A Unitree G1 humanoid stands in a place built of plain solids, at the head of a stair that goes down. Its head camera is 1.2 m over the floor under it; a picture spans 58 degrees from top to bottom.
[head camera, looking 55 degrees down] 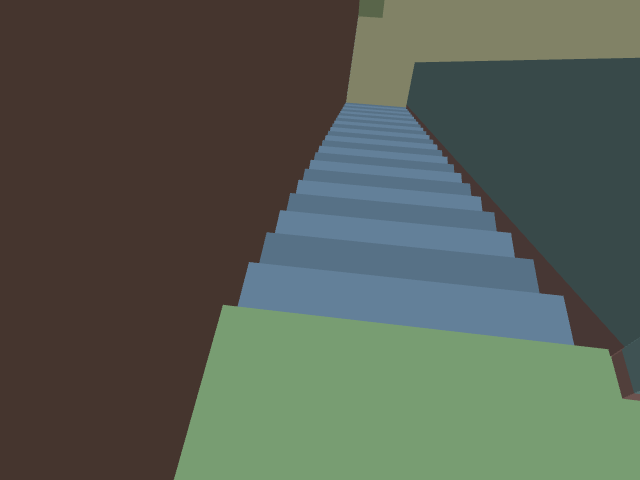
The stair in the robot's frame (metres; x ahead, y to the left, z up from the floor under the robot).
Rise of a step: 0.17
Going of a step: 0.26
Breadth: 1.14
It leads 7 degrees to the right of straight ahead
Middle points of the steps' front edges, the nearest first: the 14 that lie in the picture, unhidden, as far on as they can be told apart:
0.53 -0.27 0.00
0.79 -0.30 -0.17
1.05 -0.33 -0.33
1.30 -0.36 -0.50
1.56 -0.40 -0.66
1.82 -0.43 -0.83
2.08 -0.46 -1.00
2.34 -0.49 -1.16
2.60 -0.53 -1.33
2.86 -0.56 -1.50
3.11 -0.59 -1.66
3.37 -0.62 -1.83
3.63 -0.65 -2.00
3.89 -0.69 -2.16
